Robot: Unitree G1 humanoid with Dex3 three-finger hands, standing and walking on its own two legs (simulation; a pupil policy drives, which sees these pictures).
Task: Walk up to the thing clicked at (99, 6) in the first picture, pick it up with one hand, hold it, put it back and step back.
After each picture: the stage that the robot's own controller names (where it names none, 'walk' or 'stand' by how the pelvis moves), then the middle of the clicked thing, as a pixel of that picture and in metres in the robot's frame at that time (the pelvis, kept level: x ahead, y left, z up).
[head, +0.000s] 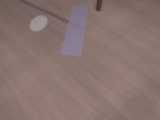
stand; (99, 2) +2.05 -0.27 -0.65
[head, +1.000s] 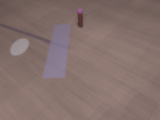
walk; (80, 18) +1.91 +0.11 -0.63
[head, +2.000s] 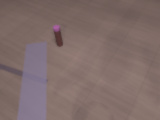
walk; (58, 36) +1.28 +0.31 -0.65
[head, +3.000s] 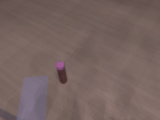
walk; (62, 73) +0.82 +0.23 -0.65
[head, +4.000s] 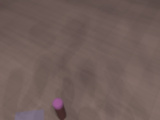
walk; (60, 109) +0.51 +0.21 -0.65
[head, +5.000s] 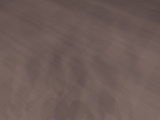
stand; out of the picture +0.37 +0.18 -0.64
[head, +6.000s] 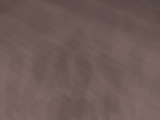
stand; out of the picture +0.36 +0.17 -0.66
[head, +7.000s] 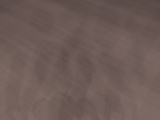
stand; out of the picture +0.36 +0.18 -0.66
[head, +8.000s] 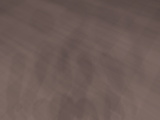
stand; out of the picture +0.35 +0.19 -0.66
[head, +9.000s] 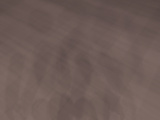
stand; out of the picture +0.35 +0.19 -0.66
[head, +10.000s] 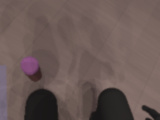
go down; (33, 71) +0.40 +0.19 -0.36
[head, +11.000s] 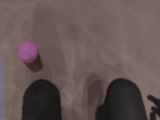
go down; (32, 59) +0.42 +0.20 -0.27
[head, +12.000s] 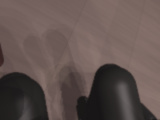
close in; out of the picture +0.41 +0.24 -0.16
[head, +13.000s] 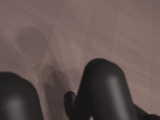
close; out of the picture +0.42 +0.25 -0.16
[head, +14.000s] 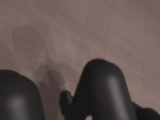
lift; out of the picture +0.41 +0.25 -0.16
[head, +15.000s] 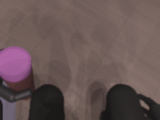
lift; (20, 79) +0.31 +0.20 -0.03
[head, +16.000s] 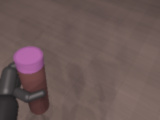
hold; (35, 85) +0.31 +0.15 +0.06
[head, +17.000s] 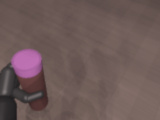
hold; (33, 85) +0.32 +0.16 +0.04
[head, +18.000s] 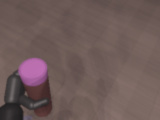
crouch; (39, 92) +0.31 +0.15 +0.00
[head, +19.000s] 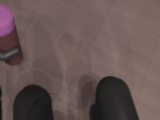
lower; (6, 41) +0.45 +0.20 -0.05
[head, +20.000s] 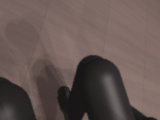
lower; out of the picture +0.45 +0.27 -0.16
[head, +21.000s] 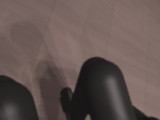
lower; out of the picture +0.44 +0.27 -0.16
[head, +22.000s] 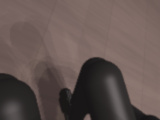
lower; out of the picture +0.43 +0.25 -0.16
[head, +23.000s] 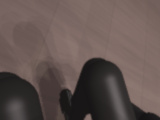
lower; out of the picture +0.42 +0.25 -0.17
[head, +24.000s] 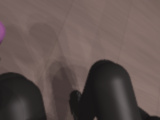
draw back; out of the picture +0.40 +0.23 -0.17
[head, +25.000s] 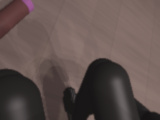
stand; (3, 22) +0.52 +0.15 -0.26
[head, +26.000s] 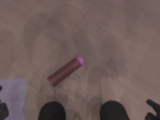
walk; (66, 70) +0.51 +0.08 -0.52
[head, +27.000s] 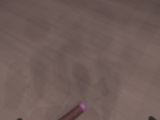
stand; (70, 116) +0.48 +0.08 -0.68
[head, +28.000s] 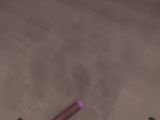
stand; (68, 112) +0.51 +0.10 -0.69
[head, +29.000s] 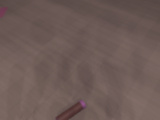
stand; (71, 112) +0.56 +0.10 -0.73
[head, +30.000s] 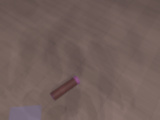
walk; (65, 87) +0.61 +0.10 -0.72
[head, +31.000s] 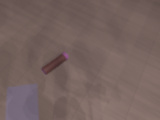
walk; (55, 63) +0.80 +0.18 -0.73
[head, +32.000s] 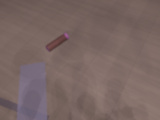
walk; (57, 42) +1.13 +0.32 -0.72
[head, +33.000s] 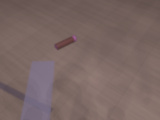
stand; (65, 42) +1.33 +0.18 -0.73
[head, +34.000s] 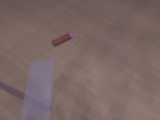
stand; (62, 39) +1.37 +0.22 -0.75
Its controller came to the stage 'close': yes
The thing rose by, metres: 0.68
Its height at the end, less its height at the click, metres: -0.09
